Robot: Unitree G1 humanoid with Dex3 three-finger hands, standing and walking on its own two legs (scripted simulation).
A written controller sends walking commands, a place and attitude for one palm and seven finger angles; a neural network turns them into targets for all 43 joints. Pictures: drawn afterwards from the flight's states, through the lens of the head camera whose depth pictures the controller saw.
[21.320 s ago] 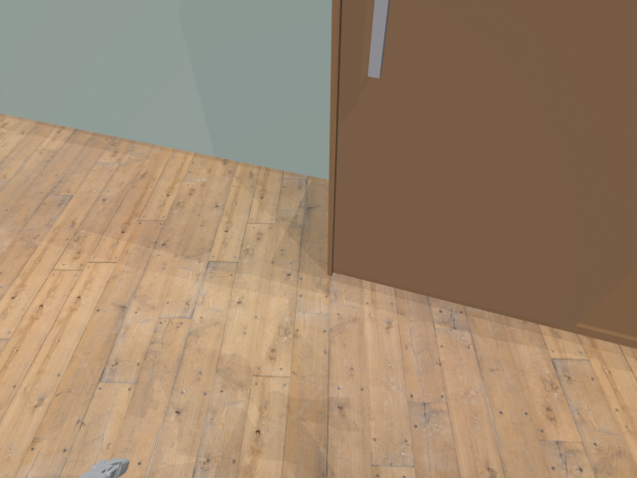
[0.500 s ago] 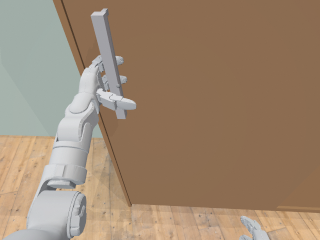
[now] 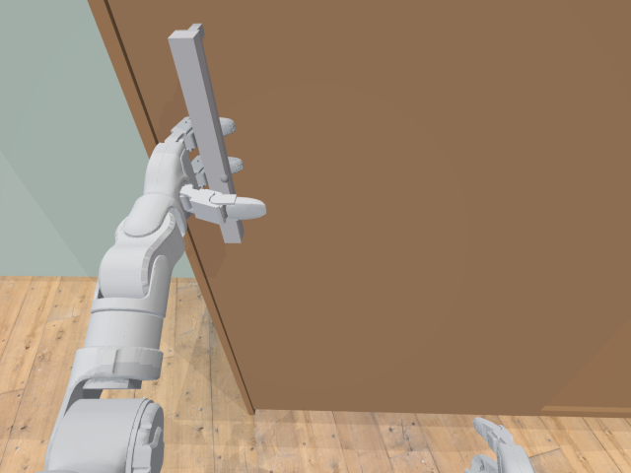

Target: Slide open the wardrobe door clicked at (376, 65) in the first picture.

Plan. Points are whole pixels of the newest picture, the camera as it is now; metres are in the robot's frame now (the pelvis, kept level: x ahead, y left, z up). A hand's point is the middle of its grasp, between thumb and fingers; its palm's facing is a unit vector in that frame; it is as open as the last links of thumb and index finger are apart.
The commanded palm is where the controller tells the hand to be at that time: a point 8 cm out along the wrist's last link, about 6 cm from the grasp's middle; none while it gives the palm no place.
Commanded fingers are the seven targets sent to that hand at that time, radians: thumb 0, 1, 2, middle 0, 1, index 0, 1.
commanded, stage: grip the handle and tug to test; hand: left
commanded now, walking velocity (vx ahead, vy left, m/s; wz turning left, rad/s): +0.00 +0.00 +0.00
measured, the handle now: (218, 147) +0.46 +0.15 +0.22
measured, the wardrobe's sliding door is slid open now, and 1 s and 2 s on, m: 0.00 0.00 0.00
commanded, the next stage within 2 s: tug the door sideways, standing still in 1.22 s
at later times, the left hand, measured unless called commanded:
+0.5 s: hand (224, 176) +0.40 +0.13 +0.21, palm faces +0.01 -1.00 +0.01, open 6.2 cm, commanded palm +0.36 +0.19 +0.21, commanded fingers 0.00 0.90 0.90 -0.45 -1.40 -0.45 -1.40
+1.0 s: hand (226, 177) +0.40 +0.13 +0.21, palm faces +0.02 -1.00 -0.01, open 6.3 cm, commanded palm +0.34 +0.19 +0.21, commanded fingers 0.00 0.90 0.90 -0.45 -1.40 -0.45 -1.40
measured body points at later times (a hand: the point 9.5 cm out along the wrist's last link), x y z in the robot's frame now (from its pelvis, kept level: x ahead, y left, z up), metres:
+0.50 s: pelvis +0.01 +0.00 +0.00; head -0.01 -0.03 +0.45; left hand +0.39 +0.18 +0.21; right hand +0.17 -0.24 -0.10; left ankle -0.02 +0.12 -0.75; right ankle -0.04 -0.10 -0.75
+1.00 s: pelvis +0.01 -0.01 +0.00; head -0.01 -0.03 +0.45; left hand +0.39 +0.18 +0.21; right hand +0.17 -0.25 -0.10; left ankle -0.02 +0.12 -0.75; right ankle -0.04 -0.10 -0.75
